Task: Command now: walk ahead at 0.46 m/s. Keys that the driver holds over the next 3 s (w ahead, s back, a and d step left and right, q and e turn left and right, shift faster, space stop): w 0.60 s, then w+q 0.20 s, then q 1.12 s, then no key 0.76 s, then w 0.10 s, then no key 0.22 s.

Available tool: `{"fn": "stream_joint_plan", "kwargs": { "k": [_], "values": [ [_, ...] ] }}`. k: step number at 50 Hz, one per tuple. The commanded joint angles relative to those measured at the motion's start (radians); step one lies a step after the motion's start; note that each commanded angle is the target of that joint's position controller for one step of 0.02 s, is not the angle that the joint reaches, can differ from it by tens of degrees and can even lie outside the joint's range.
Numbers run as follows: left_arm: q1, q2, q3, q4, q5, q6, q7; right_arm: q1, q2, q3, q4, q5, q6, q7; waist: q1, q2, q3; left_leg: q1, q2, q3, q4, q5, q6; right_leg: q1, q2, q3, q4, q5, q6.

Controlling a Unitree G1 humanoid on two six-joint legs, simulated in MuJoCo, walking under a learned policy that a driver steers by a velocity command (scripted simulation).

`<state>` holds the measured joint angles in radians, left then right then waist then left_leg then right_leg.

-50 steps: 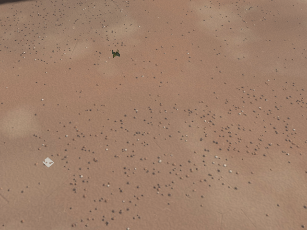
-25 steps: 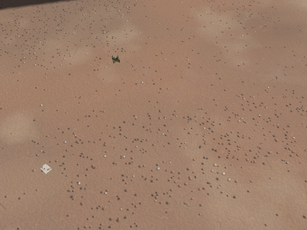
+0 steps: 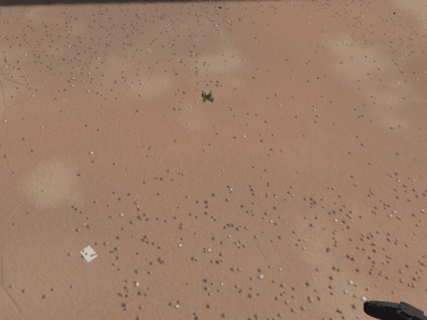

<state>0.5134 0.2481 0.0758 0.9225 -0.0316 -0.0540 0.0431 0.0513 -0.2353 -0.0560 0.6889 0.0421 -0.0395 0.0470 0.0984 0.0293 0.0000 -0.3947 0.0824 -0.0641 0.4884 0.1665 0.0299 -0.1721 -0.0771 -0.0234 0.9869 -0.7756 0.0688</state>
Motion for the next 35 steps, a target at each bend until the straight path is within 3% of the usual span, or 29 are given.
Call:
{"fn": "stream_joint_plan", "kwargs": {
  "k": [1,2,3,4,5,6,7,8,9,11,14,16,20,24,26,27,28,29,30,31,32,33,34,35],
  "values": [
    [-0.108,-0.012,0.005,-0.066,0.030,-0.025,-0.021,0.530,-0.167,-0.065,0.184,-0.054,0.003,-0.013,-0.264,0.228,-0.081,0.638,0.047,-0.025,0.148,0.127,0.014,-0.603,0.064,0.047,0.694,-0.024,-0.058],
    [0.081,-0.067,-0.012,-0.058,0.015,-0.044,-0.023,0.495,-0.193,-0.053,0.181,-0.042,-0.001,-0.006,-0.148,0.431,-0.112,0.610,0.129,-0.253,0.160,0.224,0.052,-0.763,0.088,0.152,0.900,0.002,-0.080],
    [0.122,-0.039,-0.012,-0.105,-0.030,-0.072,-0.014,0.499,-0.281,-0.078,0.201,-0.010,0.000,0.007,-0.107,0.427,-0.196,0.634,0.297,-0.623,-0.096,-0.235,0.197,-0.889,0.082,0.123,0.955,0.132,-0.076],
    [-0.042,-0.006,-0.013,-0.160,-0.067,-0.077,0.004,0.419,-0.266,-0.078,0.199,-0.009,-0.006,0.006,-0.102,0.227,-0.118,0.556,0.356,-0.816,-0.286,-0.741,0.249,-1.015,0.021,0.080,0.938,0.278,-0.092],
    [-0.188,0.060,-0.003,-0.176,-0.047,-0.064,0.024,0.287,-0.171,-0.044,0.163,-0.024,-0.021,0.001,-0.113,0.060,-0.024,0.411,0.329,-0.759,-0.322,-0.815,0.216,-0.989,-0.022,0.082,0.881,0.396,-0.110],
    [-0.191,0.095,0.009,-0.173,-0.022,-0.049,0.029,0.154,-0.125,-0.019,0.139,-0.051,-0.050,-0.004,-0.051,0.026,0.003,0.227,0.305,-0.652,-0.279,-0.699,0.178,-0.864,-0.066,0.157,0.653,0.584,-0.124],
    [-0.178,0.112,0.016,-0.147,0.007,-0.033,0.024,0.096,-0.090,-0.012,0.141,-0.055,-0.067,-0.008,-0.029,0.031,0.027,0.122,0.246,-0.530,-0.241,-0.591,0.145,-0.761,-0.093,0.183,0.529,0.632,-0.117],
    [-0.170,0.098,0.020,-0.144,0.022,-0.023,0.015,0.099,-0.089,-0.006,0.162,-0.056,-0.068,-0.019,-0.016,0.069,0.050,0.036,0.168,-0.372,-0.252,-0.523,0.119,-0.666,-0.093,0.175,0.379,0.674,-0.099],
    [-0.184,0.085,0.021,-0.143,0.031,-0.019,0.013,0.131,-0.104,-0.009,0.177,-0.061,-0.065,-0.030,-0.030,0.098,0.044,0.017,0.124,-0.306,-0.278,-0.471,0.134,-0.610,-0.078,0.146,0.297,0.702,-0.081],
    [-0.270,0.065,0.016,-0.169,0.031,-0.019,0.009,0.230,-0.105,-0.007,0.214,-0.055,-0.064,-0.055,-0.062,0.064,0.047,0.065,0.123,-0.265,-0.290,-0.310,0.181,-0.624,-0.071,0.129,0.129,0.764,-0.056],
    [-0.401,0.032,0.001,-0.203,0.030,-0.023,-0.013,0.324,-0.115,-0.011,0.241,-0.034,-0.055,-0.070,-0.119,0.026,0.036,0.189,0.123,-0.192,-0.310,-0.181,0.163,-0.616,-0.037,0.099,-0.159,0.880,-0.062],
    [-0.492,0.020,-0.004,-0.222,0.022,-0.025,-0.029,0.380,-0.117,-0.011,0.261,-0.024,-0.050,-0.074,-0.158,0.015,0.050,0.254,0.117,-0.160,-0.332,-0.195,0.140,-0.598,-0.012,0.073,-0.276,0.920,-0.064],
    [-0.619,0.012,-0.012,-0.254,0.014,-0.031,-0.056,0.457,-0.108,-0.011,0.291,-0.023,-0.031,-0.075,-0.204,0.011,0.086,0.401,0.128,-0.129,-0.315,-0.166,0.144,-0.621,0.013,0.056,-0.400,0.896,-0.071],
    [-0.714,0.009,-0.023,-0.290,0.007,-0.051,-0.084,0.487,-0.126,-0.021,0.304,-0.024,-0.012,-0.076,-0.216,0.039,0.096,0.496,0.158,-0.119,-0.237,-0.029,0.157,-0.589,0.045,0.016,-0.473,0.753,-0.103],
    [-0.654,0.042,-0.012,-0.280,0.009,-0.055,-0.090,0.452,-0.147,-0.028,0.297,-0.026,-0.009,-0.073,-0.161,0.076,0.041,0.479,0.151,-0.093,-0.149,0.243,0.137,-0.404,0.091,-0.017,-0.511,0.691,-0.139],
    [-0.544,0.079,0.007,-0.247,0.014,-0.057,-0.086,0.433,-0.156,-0.029,0.292,-0.023,-0.009,-0.070,-0.100,0.088,-0.036,0.445,0.125,-0.066,-0.041,0.428,0.120,-0.209,0.123,-0.040,-0.527,0.707,-0.169],
    [-0.335,0.134,0.032,-0.187,0.016,-0.057,-0.079,0.385,-0.156,-0.026,0.271,-0.029,-0.012,-0.066,0.002,0.086,-0.156,0.304,0.084,-0.033,0.158,0.448,0.089,0.105,0.084,0.009,-0.500,0.766,-0.219],
    [-0.108,0.229,0.055,-0.140,0.028,-0.051,-0.063,0.363,-0.128,-0.014,0.236,-0.054,-0.023,-0.067,0.071,-0.058,-0.338,0.056,-0.003,0.021,0.498,0.043,0.052,0.464,-0.143,0.273,-0.459,0.832,-0.294],
    [-0.091,0.235,0.049,-0.111,0.019,-0.049,-0.072,0.503,-0.019,0.017,0.251,-0.040,-0.049,-0.050,-0.005,-0.303,-0.468,-0.277,-0.141,-0.043,0.777,-0.730,0.013,0.717,-0.340,0.710,-0.576,0.643,-0.439],
    [-0.115,0.147,0.031,-0.115,0.019,-0.039,-0.065,0.426,-0.121,-0.011,0.259,-0.008,-0.067,-0.046,0.027,-0.188,-0.354,-0.385,-0.087,-0.105,0.853,-0.715,0.022,0.630,-0.302,0.674,-0.636,0.528,-0.394],
    [-0.226,0.116,0.021,-0.128,0.017,-0.038,-0.058,0.319,-0.152,-0.022,0.224,0.009,-0.073,-0.048,0.006,-0.138,-0.181,-0.417,-0.041,-0.063,0.829,-0.610,0.024,0.451,-0.264,0.501,-0.676,0.584,-0.347],
    [-0.311,0.098,0.013,-0.141,0.023,-0.042,-0.060,0.272,-0.139,-0.023,0.216,0.005,-0.068,-0.058,-0.036,-0.044,-0.102,-0.357,0.004,-0.038,0.775,-0.526,0.016,0.278,-0.224,0.399,-0.721,0.673,-0.321],
    [-0.353,0.070,0.006,-0.139,0.031,-0.050,-0.064,0.261,-0.123,-0.029,0.217,-0.011,-0.057,-0.066,-0.069,-0.031,-0.054,-0.310,0.027,-0.039,0.723,-0.478,0.011,0.164,-0.192,0.327,-0.761,0.716,-0.305],
    [-0.369,0.053,0.002,-0.129,0.040,-0.057,-0.067,0.290,-0.098,-0.030,0.223,-0.015,-0.042,-0.068,-0.103,-0.064,-0.044,-0.248,0.048,-0.050,0.695,-0.447,0.010,0.092,-0.168,0.269,-0.796,0.728,-0.288]
  ]
}}
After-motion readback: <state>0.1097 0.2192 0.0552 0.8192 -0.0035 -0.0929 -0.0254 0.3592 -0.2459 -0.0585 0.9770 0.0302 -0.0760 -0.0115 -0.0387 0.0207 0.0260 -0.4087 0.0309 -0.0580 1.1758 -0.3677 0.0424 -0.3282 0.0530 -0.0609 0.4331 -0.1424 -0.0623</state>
